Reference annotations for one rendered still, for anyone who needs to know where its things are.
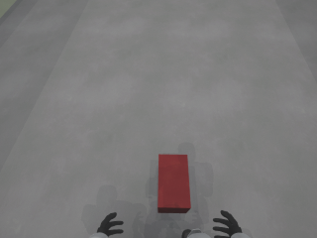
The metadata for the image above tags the carton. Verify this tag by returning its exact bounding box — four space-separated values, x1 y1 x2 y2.
158 154 191 213

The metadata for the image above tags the right robot hand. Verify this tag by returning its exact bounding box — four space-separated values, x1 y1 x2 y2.
213 210 243 238

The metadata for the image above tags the robot right shin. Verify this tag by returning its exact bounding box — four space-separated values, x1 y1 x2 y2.
188 229 202 237

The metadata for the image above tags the left robot hand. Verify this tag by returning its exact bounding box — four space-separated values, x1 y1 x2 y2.
97 212 124 237

